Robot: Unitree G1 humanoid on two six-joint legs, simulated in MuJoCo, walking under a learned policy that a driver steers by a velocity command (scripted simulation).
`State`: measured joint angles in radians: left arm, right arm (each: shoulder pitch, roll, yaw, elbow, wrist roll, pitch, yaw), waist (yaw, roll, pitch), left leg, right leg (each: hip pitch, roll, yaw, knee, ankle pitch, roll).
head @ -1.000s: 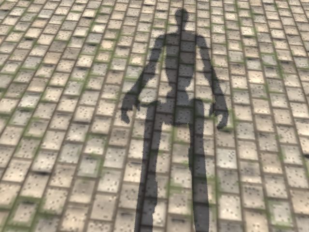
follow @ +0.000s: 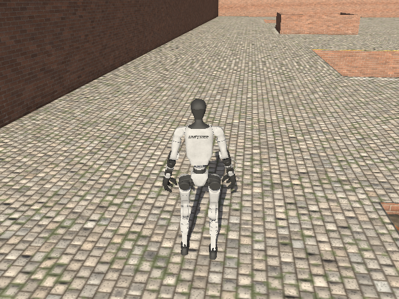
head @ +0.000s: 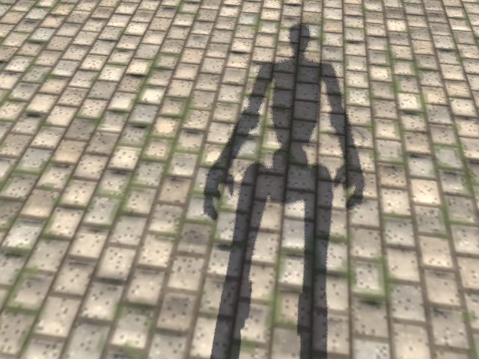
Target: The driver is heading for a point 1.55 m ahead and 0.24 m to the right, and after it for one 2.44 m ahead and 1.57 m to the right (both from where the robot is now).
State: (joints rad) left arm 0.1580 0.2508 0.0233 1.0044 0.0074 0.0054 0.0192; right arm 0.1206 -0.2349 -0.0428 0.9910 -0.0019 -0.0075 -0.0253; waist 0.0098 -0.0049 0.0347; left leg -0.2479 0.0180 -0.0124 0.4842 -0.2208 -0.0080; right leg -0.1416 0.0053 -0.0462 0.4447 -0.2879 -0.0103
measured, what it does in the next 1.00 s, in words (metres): walks ahead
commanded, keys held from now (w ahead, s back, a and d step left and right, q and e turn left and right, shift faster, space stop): no key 0.44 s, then w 0.56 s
